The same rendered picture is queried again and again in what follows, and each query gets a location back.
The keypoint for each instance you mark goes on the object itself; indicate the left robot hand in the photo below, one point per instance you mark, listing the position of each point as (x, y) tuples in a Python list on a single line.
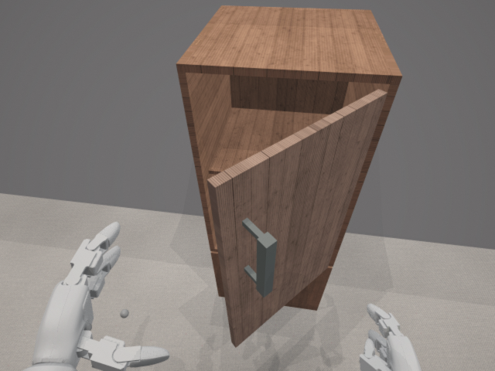
[(61, 336)]

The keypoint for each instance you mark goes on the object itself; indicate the cupboard door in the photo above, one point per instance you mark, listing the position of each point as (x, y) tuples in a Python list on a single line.
[(299, 190)]

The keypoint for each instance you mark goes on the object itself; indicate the right robot hand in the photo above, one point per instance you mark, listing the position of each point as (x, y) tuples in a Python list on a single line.
[(396, 353)]

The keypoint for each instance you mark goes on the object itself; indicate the handle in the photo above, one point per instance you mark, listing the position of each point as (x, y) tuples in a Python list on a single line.
[(266, 253)]

